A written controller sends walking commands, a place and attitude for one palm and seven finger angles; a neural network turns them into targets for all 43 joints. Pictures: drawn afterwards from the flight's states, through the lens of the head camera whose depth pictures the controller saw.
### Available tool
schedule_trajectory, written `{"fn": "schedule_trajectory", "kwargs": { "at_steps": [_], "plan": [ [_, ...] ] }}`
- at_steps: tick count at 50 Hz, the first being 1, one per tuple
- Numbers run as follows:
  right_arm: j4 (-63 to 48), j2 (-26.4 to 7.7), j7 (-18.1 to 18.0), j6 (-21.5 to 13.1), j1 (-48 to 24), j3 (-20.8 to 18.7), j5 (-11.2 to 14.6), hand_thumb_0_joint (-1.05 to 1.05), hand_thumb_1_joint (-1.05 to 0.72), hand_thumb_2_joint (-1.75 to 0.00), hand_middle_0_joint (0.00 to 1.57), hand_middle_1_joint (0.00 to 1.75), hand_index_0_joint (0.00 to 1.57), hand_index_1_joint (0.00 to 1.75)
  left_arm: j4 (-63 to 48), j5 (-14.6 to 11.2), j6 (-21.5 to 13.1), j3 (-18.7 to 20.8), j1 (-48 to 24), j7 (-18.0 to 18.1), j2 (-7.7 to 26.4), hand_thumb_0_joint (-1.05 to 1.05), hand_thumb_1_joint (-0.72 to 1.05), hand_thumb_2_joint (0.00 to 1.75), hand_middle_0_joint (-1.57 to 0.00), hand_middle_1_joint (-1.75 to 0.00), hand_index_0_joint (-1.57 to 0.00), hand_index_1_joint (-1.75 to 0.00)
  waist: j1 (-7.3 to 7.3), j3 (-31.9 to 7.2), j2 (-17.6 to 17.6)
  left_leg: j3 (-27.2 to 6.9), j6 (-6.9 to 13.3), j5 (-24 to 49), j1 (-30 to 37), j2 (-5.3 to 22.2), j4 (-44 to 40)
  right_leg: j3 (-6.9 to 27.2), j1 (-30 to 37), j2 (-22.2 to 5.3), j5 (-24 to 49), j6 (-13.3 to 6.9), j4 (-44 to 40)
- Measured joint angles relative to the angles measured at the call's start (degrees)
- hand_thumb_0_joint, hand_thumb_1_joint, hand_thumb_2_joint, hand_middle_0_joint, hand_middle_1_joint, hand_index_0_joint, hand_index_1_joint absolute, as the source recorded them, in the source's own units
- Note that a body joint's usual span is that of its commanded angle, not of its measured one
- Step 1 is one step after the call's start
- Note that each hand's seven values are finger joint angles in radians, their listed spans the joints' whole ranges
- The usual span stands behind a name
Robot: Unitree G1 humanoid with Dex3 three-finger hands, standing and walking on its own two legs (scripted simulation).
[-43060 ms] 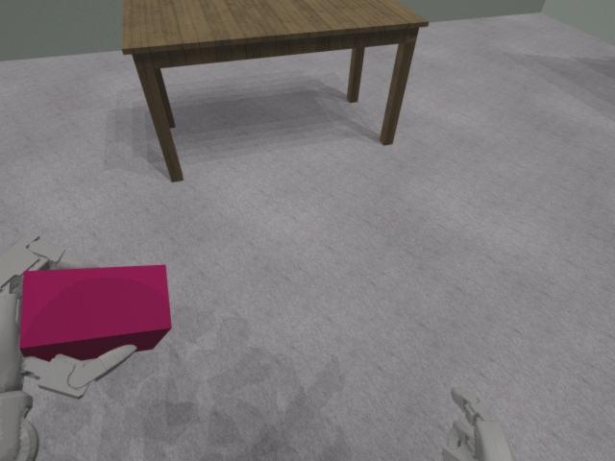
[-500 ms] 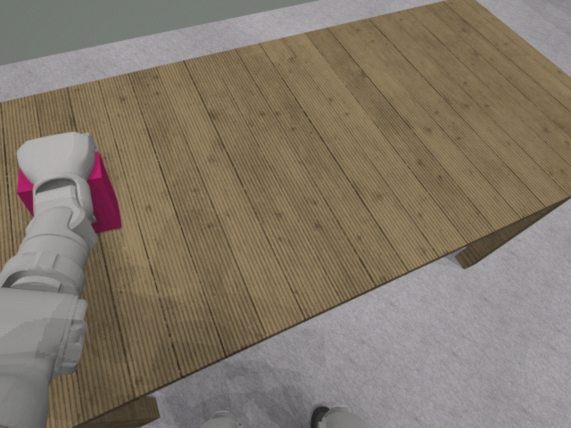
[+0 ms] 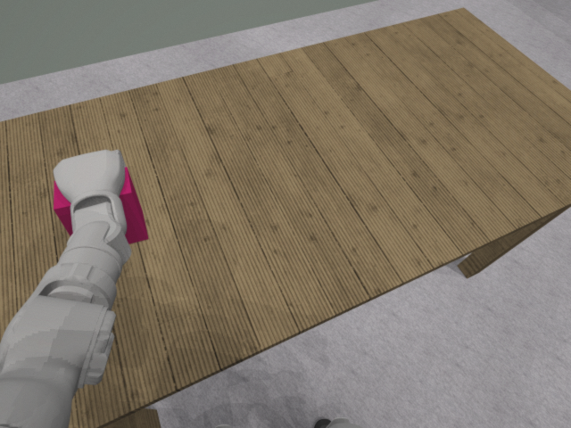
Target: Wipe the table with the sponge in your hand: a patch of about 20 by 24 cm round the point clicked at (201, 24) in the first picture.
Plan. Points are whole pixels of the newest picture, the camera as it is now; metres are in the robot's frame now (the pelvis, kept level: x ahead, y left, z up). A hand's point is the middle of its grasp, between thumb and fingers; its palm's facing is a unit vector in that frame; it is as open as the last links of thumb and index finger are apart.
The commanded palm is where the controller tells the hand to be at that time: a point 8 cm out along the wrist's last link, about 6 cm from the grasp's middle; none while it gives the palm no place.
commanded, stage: wipe back along the middle lane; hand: left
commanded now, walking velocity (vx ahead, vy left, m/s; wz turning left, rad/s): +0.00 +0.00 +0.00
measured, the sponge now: (108, 219) +0.44 +0.29 -0.04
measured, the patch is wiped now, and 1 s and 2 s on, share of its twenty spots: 0.30 0.50 0.55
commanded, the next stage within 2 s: slide across to the third lane in 1.58 s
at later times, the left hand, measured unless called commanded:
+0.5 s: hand (113, 224) +0.41 +0.26 +0.00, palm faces -0.08 +0.01 -1.00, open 10.3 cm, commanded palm +0.37 +0.23 +0.02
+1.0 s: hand (120, 252) +0.36 +0.23 +0.00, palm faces -0.07 +0.00 -1.00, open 10.3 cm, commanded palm +0.32 +0.21 +0.03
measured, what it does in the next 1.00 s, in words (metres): stands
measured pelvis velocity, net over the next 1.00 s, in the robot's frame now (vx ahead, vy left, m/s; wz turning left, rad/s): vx -0.01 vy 0.00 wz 0.01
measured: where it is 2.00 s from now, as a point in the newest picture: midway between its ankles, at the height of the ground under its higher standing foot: outside the picture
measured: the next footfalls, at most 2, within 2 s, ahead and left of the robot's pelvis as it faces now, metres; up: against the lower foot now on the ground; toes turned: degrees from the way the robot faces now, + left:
none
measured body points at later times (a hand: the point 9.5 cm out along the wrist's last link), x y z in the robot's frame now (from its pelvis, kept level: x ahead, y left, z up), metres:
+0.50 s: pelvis +0.00 +0.00 +0.00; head +0.06 +0.00 +0.45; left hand +0.41 +0.25 +0.05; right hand +0.10 -0.26 -0.13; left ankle -0.02 +0.12 -0.72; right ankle +0.01 -0.14 -0.72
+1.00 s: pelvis -0.01 +0.00 +0.01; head +0.03 -0.01 +0.45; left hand +0.36 +0.23 +0.05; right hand +0.15 -0.25 -0.12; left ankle -0.02 +0.12 -0.72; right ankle +0.01 -0.14 -0.72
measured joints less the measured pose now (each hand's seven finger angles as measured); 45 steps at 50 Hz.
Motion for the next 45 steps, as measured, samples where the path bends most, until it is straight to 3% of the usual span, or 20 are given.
{"fn": "schedule_trajectory", "kwargs": {
  "at_steps": [24, 45],
  "plan": [
    [-1.8, 0.96, 0.26, 1.38, -3.32, 0.2, 0.57, 0.01, -0.91, -0.9, 0.2, 0.3, 0.2, 0.3, -6.1, -0.91, 2.46, -3.16, 7.87, 3.45, -6.59, 0.01, -0.51, 1.03, -0.69, -1.31, -0.72, -1.31, 3.18, -1.05, -0.07, 0.52, 0.09, 0.31, 3.51, -0.6, -0.85, 0.5, 2.78, -0.59, -0.36, 0.03, 0.52],
    [-3.24, 1.41, -0.62, 2.65, -6.53, 0.8, 1.23, 0.01, -0.91, -0.9, 0.2, 0.3, 0.2, 0.3, -13.85, -1.55, 7.3, -7.9, 15.28, 4.24, -11.6, 0.01, -0.5, 1.03, -0.68, -1.31, -0.71, -1.32, 5.58, -0.43, -0.24, 0.46, 0.03, 1.01, 8.1, -1.18, -2.36, 0.42, 6.96, -1.14, -0.42, -0.11, 0.17]
  ]
}}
